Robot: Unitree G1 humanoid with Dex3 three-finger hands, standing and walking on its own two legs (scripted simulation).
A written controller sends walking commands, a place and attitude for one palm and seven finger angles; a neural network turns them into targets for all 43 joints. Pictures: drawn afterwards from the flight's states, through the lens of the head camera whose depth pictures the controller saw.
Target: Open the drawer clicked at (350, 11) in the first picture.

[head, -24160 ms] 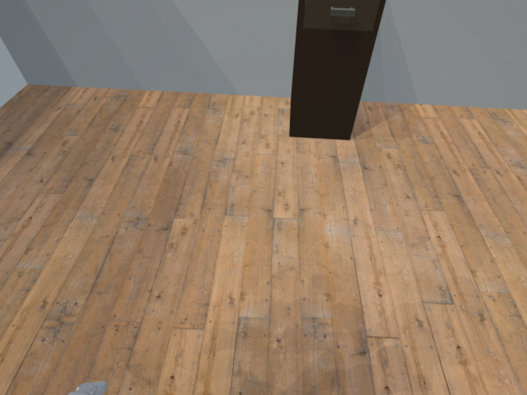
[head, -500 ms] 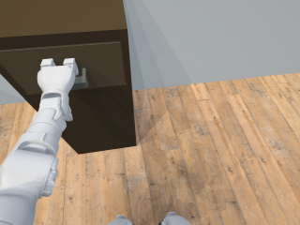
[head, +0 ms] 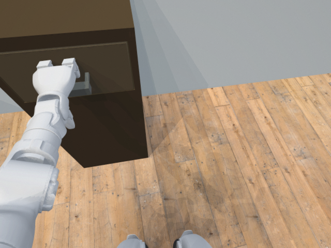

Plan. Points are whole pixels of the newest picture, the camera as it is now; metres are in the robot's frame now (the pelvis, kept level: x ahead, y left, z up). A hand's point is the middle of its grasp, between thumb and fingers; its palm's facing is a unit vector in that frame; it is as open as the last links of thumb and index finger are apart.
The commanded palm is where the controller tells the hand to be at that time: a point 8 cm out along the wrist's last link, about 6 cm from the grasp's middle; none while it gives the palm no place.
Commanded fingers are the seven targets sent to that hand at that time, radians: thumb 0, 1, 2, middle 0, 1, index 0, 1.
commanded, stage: lift the fingers back up to retry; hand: left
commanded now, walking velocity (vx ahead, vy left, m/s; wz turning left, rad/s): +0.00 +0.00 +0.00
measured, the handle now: (69, 83) +0.55 +0.23 +0.02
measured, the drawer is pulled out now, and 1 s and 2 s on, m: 0.00 0.00 0.00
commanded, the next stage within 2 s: re-aim the fingers above the handle in 0.56 s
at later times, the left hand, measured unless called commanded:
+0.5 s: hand (51, 82) +0.50 +0.24 +0.08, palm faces -0.01 -0.04 -1.00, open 13.6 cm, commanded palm +0.47 +0.23 +0.14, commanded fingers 0.00 -0.50 0.30 -0.30 -1.20 -0.30 -1.20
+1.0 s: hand (54, 86) +0.49 +0.23 +0.08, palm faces -0.03 -0.03 -1.00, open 13.8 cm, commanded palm +0.47 +0.23 +0.14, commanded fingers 0.00 -0.50 0.30 -0.30 -1.20 -0.30 -1.20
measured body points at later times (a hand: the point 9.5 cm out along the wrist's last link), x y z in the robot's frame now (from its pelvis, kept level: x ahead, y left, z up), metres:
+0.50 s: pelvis +0.04 +0.00 +0.02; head +0.11 +0.00 +0.47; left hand +0.50 +0.24 +0.14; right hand +0.08 -0.27 -0.11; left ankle +0.00 +0.09 -0.69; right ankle +0.01 -0.11 -0.69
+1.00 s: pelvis +0.03 +0.00 +0.02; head +0.10 -0.01 +0.47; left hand +0.48 +0.23 +0.14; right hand +0.08 -0.27 -0.11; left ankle +0.00 +0.09 -0.69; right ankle +0.01 -0.11 -0.69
